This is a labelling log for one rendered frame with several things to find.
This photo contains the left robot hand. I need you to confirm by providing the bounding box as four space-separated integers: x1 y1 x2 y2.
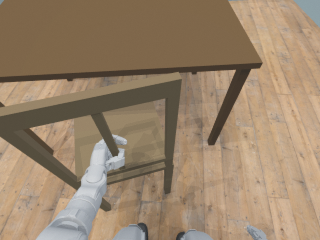
90 134 127 172

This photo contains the right robot hand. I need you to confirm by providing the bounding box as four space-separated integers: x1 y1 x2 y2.
246 225 267 240

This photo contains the robot left shin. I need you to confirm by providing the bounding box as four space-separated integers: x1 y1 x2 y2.
128 224 142 230

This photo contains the left robot foot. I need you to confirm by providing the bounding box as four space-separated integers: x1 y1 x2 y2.
137 222 148 240

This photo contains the left robot forearm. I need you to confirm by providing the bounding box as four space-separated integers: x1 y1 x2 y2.
36 164 107 240

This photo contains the table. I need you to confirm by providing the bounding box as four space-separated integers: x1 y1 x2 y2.
0 0 263 155

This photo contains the chair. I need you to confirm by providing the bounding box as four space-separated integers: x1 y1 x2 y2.
0 72 182 212

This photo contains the left robot upper arm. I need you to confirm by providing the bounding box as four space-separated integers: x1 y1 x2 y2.
38 226 89 240

